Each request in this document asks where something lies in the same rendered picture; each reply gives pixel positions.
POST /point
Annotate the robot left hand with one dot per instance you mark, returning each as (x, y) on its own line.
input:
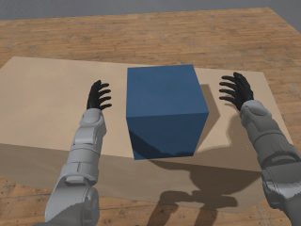
(94, 100)

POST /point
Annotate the left robot forearm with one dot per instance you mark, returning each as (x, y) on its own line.
(81, 168)

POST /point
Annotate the right robot upper arm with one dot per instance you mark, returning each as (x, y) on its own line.
(281, 185)

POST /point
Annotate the pedestal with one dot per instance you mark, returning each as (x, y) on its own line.
(42, 101)

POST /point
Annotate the right robot forearm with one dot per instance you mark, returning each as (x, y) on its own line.
(272, 147)

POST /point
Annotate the left robot upper arm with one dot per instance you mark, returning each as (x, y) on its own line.
(72, 206)

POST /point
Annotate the robot right hand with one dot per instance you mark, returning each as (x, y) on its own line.
(242, 93)

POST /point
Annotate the carton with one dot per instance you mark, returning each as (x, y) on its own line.
(165, 111)

